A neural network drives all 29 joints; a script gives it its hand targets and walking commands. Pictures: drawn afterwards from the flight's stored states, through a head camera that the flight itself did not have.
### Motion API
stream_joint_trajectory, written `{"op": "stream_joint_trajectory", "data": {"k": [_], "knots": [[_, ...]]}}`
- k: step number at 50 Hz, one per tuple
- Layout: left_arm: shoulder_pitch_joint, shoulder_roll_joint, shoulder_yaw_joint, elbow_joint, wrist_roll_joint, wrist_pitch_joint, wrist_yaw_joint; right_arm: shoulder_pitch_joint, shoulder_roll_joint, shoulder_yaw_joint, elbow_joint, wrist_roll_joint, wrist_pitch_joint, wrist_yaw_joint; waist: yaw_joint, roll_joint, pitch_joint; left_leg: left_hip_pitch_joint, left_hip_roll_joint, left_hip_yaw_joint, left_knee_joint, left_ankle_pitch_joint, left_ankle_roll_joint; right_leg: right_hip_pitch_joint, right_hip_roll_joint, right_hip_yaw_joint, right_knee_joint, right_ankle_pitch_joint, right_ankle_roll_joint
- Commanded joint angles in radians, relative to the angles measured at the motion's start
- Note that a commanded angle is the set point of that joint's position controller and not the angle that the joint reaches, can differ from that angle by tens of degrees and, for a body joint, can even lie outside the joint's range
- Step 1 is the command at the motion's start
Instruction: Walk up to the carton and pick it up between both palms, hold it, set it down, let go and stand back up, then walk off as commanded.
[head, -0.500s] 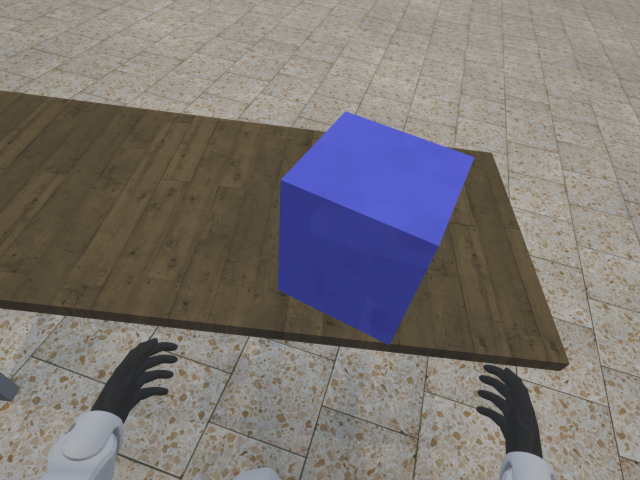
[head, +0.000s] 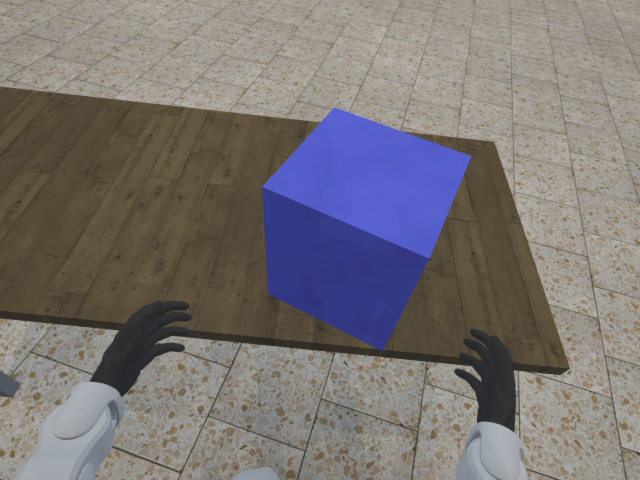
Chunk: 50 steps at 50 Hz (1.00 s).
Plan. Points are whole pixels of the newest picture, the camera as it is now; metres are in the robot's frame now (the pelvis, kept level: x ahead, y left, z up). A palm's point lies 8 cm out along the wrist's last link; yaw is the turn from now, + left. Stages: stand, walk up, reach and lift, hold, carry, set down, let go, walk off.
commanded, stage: reach and lift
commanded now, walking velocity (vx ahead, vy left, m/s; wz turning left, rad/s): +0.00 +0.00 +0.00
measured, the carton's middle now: (359, 232) +0.45 -0.03 +0.02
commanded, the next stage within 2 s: none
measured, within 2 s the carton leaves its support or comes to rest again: neither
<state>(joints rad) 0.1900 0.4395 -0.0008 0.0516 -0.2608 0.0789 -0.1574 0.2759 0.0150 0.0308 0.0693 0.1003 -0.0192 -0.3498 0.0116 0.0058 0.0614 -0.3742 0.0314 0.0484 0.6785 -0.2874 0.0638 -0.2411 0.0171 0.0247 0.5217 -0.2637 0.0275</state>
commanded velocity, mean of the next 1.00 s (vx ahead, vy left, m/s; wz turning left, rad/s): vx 0.00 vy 0.00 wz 0.00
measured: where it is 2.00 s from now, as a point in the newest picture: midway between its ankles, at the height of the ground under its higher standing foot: outside the picture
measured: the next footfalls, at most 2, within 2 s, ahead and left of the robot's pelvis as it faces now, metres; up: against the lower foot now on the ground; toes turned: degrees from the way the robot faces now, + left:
none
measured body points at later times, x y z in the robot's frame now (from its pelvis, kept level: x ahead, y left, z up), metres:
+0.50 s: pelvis +0.03 -0.01 +0.01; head +0.07 +0.02 +0.45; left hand +0.31 +0.22 +0.04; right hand +0.26 -0.20 +0.03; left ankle +0.05 +0.07 -0.73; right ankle +0.01 -0.17 -0.73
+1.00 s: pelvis +0.03 -0.01 +0.01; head +0.08 +0.02 +0.45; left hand +0.38 +0.21 +0.08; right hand +0.32 -0.20 +0.06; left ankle +0.05 +0.07 -0.73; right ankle +0.01 -0.17 -0.73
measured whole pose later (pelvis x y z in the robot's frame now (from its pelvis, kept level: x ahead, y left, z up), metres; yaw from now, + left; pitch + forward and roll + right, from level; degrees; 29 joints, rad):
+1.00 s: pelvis +0.03 -0.01 +0.01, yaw +0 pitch +3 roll -3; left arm -0.24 0.45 0.00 0.05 -0.30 0.37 -0.14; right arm -0.02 0.00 -0.08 -0.01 0.15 0.19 -0.35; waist 0.01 -0.01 0.06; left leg -0.37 0.03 0.05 0.61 -0.29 0.04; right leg -0.24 0.02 0.02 0.45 -0.26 0.04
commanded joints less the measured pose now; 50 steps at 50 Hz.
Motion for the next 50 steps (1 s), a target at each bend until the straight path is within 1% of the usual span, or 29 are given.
{"op": "stream_joint_trajectory", "data": {"k": [1,2,5,6,7,8,9,11,12,13,15,18,21,22,23,28,30,31,33,34,35,38,40,41,44,46,47,48,50], "knots": [[-0.245,0.279,-0.013,-0.234,-0.086,-0.025,0.007,-0.089,0.020,-0.042,-0.367,0.065,-0.027,-0.016,-0.023,0.124,-0.178,0.333,0.106,-0.095,-0.321,-0.071,-0.112,0.087,-0.023,-0.015,-0.155,0.047,-0.071],[-0.194,0.275,-0.002,-0.198,-0.085,-0.014,0.003,-0.038,0.011,-0.032,-0.363,0.071,-0.018,-0.016,-0.018,0.117,-0.153,0.331,0.089,-0.081,-0.316,-0.055,-0.105,0.094,-0.023,-0.013,-0.158,0.053,-0.068],[-0.224,0.280,0.015,-0.207,-0.088,0.002,0.005,-0.074,0.002,-0.023,-0.378,0.073,-0.004,-0.015,-0.006,0.088,-0.174,0.349,0.081,-0.076,-0.315,-0.045,-0.097,0.094,-0.030,0.000,-0.167,0.057,-0.060],[-0.241,0.258,0.007,-0.210,-0.079,0.014,0.008,-0.082,-0.018,-0.039,-0.337,0.073,0.003,-0.014,-0.029,0.133,-0.148,0.362,0.082,-0.079,-0.322,-0.017,-0.110,0.076,-0.029,-0.011,-0.169,0.067,-0.068],[-0.267,0.264,0.016,-0.194,-0.083,0.026,0.003,-0.108,-0.026,-0.044,-0.351,0.074,0.010,-0.014,-0.018,0.110,-0.149,0.351,0.088,-0.081,-0.318,-0.014,-0.107,0.084,-0.026,-0.008,-0.166,0.078,-0.062],[-0.322,0.261,0.003,-0.194,-0.081,0.030,0.006,-0.162,-0.024,-0.056,-0.365,0.071,0.006,-0.014,-0.029,0.121,-0.177,0.352,0.091,-0.081,-0.316,-0.018,-0.112,0.083,-0.023,-0.012,-0.169,0.071,-0.071],[-0.280,0.262,0.020,-0.228,-0.081,0.036,0.013,-0.133,-0.036,-0.047,-0.383,0.074,0.003,-0.012,-0.007,0.117,-0.193,0.361,0.092,-0.084,-0.319,0.041,-0.116,0.105,-0.017,-0.011,-0.166,0.106,-0.066],[-0.321,0.261,0.015,-0.221,-0.092,0.047,0.015,-0.185,-0.048,-0.048,-0.406,0.079,0.011,-0.007,-0.020,0.101,-0.223,0.377,0.082,-0.083,-0.310,0.068,-0.110,0.100,-0.024,-0.007,-0.166,0.135,-0.062],[-0.313,0.251,0.013,-0.231,-0.081,0.054,0.018,-0.170,-0.059,-0.071,-0.383,0.082,0.014,-0.003,-0.023,0.118,-0.211,0.404,0.084,-0.078,-0.309,0.098,-0.119,0.089,-0.019,-0.007,-0.171,0.155,-0.062],[-0.304,0.251,0.026,-0.222,-0.080,0.063,0.013,-0.163,-0.060,-0.056,-0.397,0.081,0.013,-0.007,-0.021,0.089,-0.213,0.397,0.076,-0.076,-0.301,0.110,-0.113,0.096,-0.015,-0.009,-0.175,0.163,-0.059],[-0.282,0.247,0.029,-0.216,-0.071,0.078,0.014,-0.142,-0.071,-0.051,-0.415,0.083,0.011,-0.002,-0.010,0.108,-0.226,0.418,0.066,-0.064,-0.298,0.177,-0.116,0.114,-0.018,-0.006,-0.172,0.213,-0.052],[-0.336,0.248,0.043,-0.207,-0.074,0.086,0.014,-0.198,-0.076,-0.047,-0.406,0.072,0.017,0.000,-0.007,0.096,-0.238,0.414,0.055,-0.050,-0.293,0.172,-0.106,0.093,-0.024,-0.006,-0.182,0.219,-0.049],[-0.368,0.244,0.052,-0.251,-0.083,0.089,0.019,-0.208,-0.078,-0.051,-0.403,0.072,0.023,0.009,-0.024,0.106,-0.267,0.405,0.061,-0.059,-0.294,0.215,-0.104,0.097,-0.012,-0.013,-0.171,0.242,-0.048],[-0.408,0.243,0.032,-0.234,-0.089,0.093,0.016,-0.245,-0.086,-0.058,-0.401,0.079,0.024,0.005,-0.048,0.092,-0.283,0.416,0.060,-0.061,-0.285,0.215,-0.108,0.095,-0.014,-0.007,-0.183,0.247,-0.047],[-0.387,0.249,0.045,-0.260,-0.084,0.093,0.022,-0.219,-0.088,-0.048,-0.400,0.082,0.026,0.007,-0.033,0.124,-0.283,0.433,0.053,-0.054,-0.287,0.245,-0.112,0.092,-0.020,-0.002,-0.177,0.264,-0.045],[-0.441,0.249,0.047,-0.246,-0.096,0.115,0.022,-0.270,-0.098,-0.056,-0.378,0.087,0.048,0.004,-0.055,0.107,-0.306,0.446,0.050,-0.055,-0.272,0.310,-0.114,0.108,-0.017,0.001,-0.177,0.328,-0.041],[-0.460,0.243,0.050,-0.243,-0.084,0.135,0.019,-0.279,-0.121,-0.069,-0.363,0.096,0.055,0.004,-0.069,0.111,-0.313,0.468,0.046,-0.064,-0.267,0.368,-0.122,0.103,-0.008,-0.007,-0.188,0.340,-0.044],[-0.476,0.236,0.054,-0.245,-0.079,0.155,0.018,-0.302,-0.130,-0.066,-0.350,0.101,0.069,0.001,-0.074,0.138,-0.326,0.478,0.042,-0.059,-0.269,0.377,-0.122,0.094,-0.015,-0.004,-0.192,0.352,-0.043],[-0.498,0.241,0.061,-0.236,-0.082,0.177,0.019,-0.349,-0.131,-0.074,-0.358,0.104,0.080,-0.001,-0.073,0.123,-0.339,0.465,0.037,-0.054,-0.261,0.386,-0.119,0.101,-0.014,-0.007,-0.182,0.377,-0.040],[-0.547,0.241,0.060,-0.223,-0.095,0.176,0.020,-0.391,-0.135,-0.099,-0.356,0.094,0.087,-0.001,-0.087,0.104,-0.356,0.452,0.045,-0.059,-0.270,0.357,-0.120,0.105,-0.013,-0.005,-0.187,0.358,-0.039],[-0.521,0.231,0.057,-0.258,-0.098,0.190,0.023,-0.362,-0.143,-0.092,-0.378,0.107,0.087,0.002,-0.092,0.112,-0.382,0.470,0.034,-0.051,-0.259,0.411,-0.118,0.113,-0.011,-0.008,-0.184,0.411,-0.039],[-0.620,0.236,0.053,-0.230,-0.095,0.213,0.029,-0.466,-0.159,-0.102,-0.361,0.100,0.117,0.001,-0.099,0.117,-0.387,0.458,0.042,-0.063,-0.261,0.386,-0.114,0.100,-0.017,-0.006,-0.180,0.399,-0.035],[-0.584,0.220,0.046,-0.245,-0.079,0.241,0.028,-0.426,-0.157,-0.097,-0.357,0.116,0.132,0.001,-0.113,0.132,-0.395,0.505,0.046,-0.064,-0.247,0.481,-0.130,0.107,-0.008,-0.012,-0.177,0.445,-0.036],[-0.618,0.227,0.055,-0.246,-0.081,0.254,0.024,-0.477,-0.179,-0.108,-0.360,0.111,0.138,-0.001,-0.120,0.111,-0.410,0.508,0.044,-0.065,-0.236,0.501,-0.129,0.101,-0.008,-0.007,-0.186,0.453,-0.033],[-0.695,0.241,0.080,-0.217,-0.076,0.267,0.023,-0.506,-0.182,-0.117,-0.351,0.116,0.158,-0.003,-0.125,0.118,-0.451,0.462,0.027,-0.048,-0.230,0.479,-0.118,0.116,-0.013,-0.001,-0.169,0.488,-0.028],[-0.781,0.242,0.074,-0.178,-0.079,0.273,0.029,-0.592,-0.180,-0.143,-0.313,0.098,0.181,-0.001,-0.137,0.132,-0.437,0.446,0.031,-0.056,-0.249,0.423,-0.117,0.093,-0.013,-0.010,-0.180,0.423,-0.029],[-0.752,0.242,0.072,-0.180,-0.089,0.281,0.026,-0.592,-0.196,-0.146,-0.356,0.111,0.182,-0.001,-0.133,0.099,-0.450,0.454,0.030,-0.061,-0.251,0.420,-0.114,0.115,-0.011,-0.002,-0.176,0.461,-0.023],[-0.778,0.237,0.059,-0.146,-0.083,0.291,0.026,-0.613,-0.181,-0.142,-0.321,0.117,0.199,-0.002,-0.139,0.114,-0.460,0.440,0.032,-0.061,-0.243,0.430,-0.116,0.120,-0.016,-0.002,-0.177,0.470,-0.028],[-0.837,0.249,0.055,-0.157,-0.095,0.290,0.025,-0.652,-0.201,-0.155,-0.334,0.117,0.213,0.002,-0.164,0.090,-0.503,0.436,0.036,-0.061,-0.226,0.461,-0.120,0.110,-0.006,-0.003,-0.170,0.458,-0.031]]}}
